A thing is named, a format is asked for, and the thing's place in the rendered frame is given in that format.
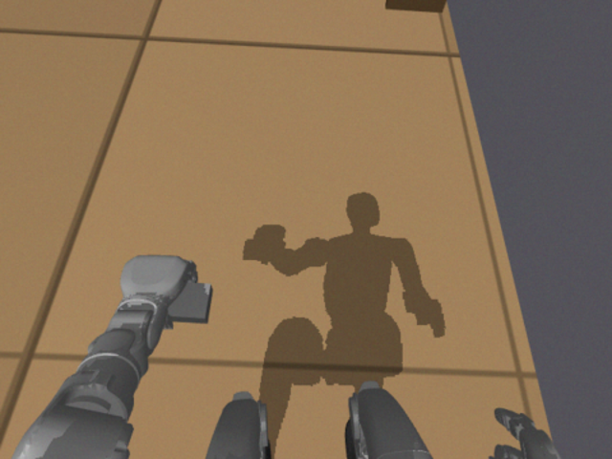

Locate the small box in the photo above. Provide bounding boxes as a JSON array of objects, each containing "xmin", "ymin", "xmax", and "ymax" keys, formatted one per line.
[{"xmin": 122, "ymin": 282, "xmax": 213, "ymax": 324}]

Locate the right robot hand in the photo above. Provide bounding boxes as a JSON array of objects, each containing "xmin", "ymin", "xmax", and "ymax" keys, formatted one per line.
[{"xmin": 489, "ymin": 408, "xmax": 561, "ymax": 459}]

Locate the left robot hand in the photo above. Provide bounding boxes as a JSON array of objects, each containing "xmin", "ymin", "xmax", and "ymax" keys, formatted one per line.
[{"xmin": 120, "ymin": 255, "xmax": 198, "ymax": 330}]

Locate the left robot arm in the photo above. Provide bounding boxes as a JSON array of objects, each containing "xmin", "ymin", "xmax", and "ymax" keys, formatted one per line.
[{"xmin": 11, "ymin": 295, "xmax": 167, "ymax": 459}]

